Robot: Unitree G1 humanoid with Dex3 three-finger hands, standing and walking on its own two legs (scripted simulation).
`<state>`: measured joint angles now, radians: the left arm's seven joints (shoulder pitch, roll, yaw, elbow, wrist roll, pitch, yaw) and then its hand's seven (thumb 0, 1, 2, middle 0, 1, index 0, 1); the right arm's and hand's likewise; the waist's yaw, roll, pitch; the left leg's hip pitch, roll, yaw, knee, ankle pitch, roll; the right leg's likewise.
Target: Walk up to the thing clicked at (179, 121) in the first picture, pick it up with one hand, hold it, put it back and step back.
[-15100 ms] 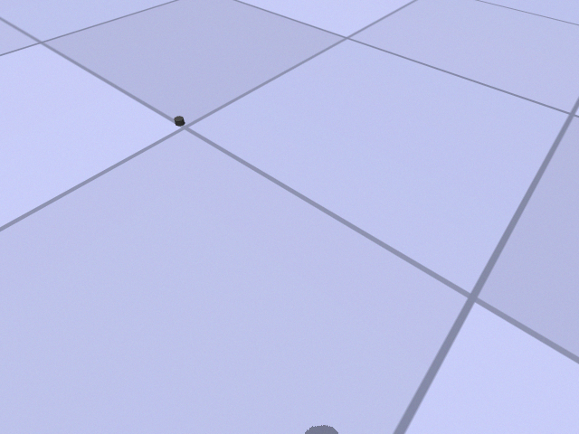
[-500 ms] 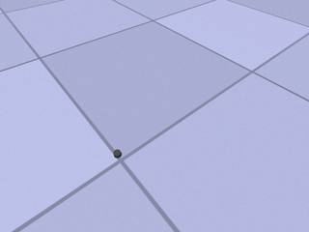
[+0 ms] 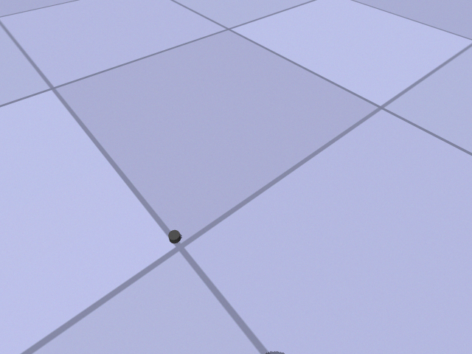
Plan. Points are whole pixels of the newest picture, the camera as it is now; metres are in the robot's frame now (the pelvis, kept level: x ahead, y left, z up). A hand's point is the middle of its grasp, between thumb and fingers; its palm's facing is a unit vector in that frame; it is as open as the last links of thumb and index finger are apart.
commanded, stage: stand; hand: left
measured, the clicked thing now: (174, 236) +0.77 +0.28 -0.77
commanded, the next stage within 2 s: walk up in 0.04 s
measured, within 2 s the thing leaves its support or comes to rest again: neither
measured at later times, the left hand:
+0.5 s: hand out of the picture +0.12 +0.34 -0.18, palm faces -0.02 -0.94 -0.33, open 7.4 cm
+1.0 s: hand (122, 249) +0.38 +0.26 -0.13, palm faces -0.03 -0.93 -0.36, open 7.4 cm
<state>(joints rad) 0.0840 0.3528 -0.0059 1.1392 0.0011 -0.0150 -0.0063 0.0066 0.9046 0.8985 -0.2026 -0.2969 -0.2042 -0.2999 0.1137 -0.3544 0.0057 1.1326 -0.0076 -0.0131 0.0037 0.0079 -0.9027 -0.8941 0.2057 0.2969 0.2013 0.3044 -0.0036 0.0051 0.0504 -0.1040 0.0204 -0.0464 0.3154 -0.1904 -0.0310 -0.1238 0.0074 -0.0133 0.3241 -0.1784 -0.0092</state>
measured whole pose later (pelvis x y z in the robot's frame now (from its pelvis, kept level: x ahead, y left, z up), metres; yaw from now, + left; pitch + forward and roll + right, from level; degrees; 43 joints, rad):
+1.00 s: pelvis +0.27 +0.01 -0.01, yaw -1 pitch -4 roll +2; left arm 0.22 0.35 0.05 0.82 0.00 -0.04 -0.05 0.01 0.90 0.90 -0.20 -0.30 -0.20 -0.30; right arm 0.33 -0.40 -0.04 0.84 0.00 -0.05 0.02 0.01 -0.90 -0.89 0.21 0.30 0.20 0.30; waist 0.01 0.02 0.12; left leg -0.37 0.02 -0.01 1.11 -0.44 0.03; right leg -0.26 -0.02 -0.04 0.55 -0.21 -0.06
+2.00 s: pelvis +0.30 +0.01 -0.01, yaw +1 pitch -2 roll -1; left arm 0.17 0.39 0.01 1.05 0.01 -0.03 0.00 0.01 0.90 0.90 -0.20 -0.30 -0.20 -0.30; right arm 0.16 -0.35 -0.02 1.05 -0.02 0.02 0.04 0.01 -0.90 -0.89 0.21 0.30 0.20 0.30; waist 0.00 0.01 0.07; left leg -0.31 0.01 -0.01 0.47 -0.12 0.00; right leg -0.13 -0.03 -0.01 0.47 -0.30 0.03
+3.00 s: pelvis +0.32 +0.01 +0.00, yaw +1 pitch -2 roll +0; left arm 0.12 0.37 0.00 1.11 0.02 -0.02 0.01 0.01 0.90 0.90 -0.20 -0.30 -0.20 -0.30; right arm 0.09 -0.34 -0.03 1.11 -0.01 0.03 0.03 0.01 -0.90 -0.89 0.21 0.30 0.20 0.30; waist -0.01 0.01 0.07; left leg -0.24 0.00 -0.01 0.38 -0.10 0.00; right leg -0.05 -0.04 -0.02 0.35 -0.26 0.04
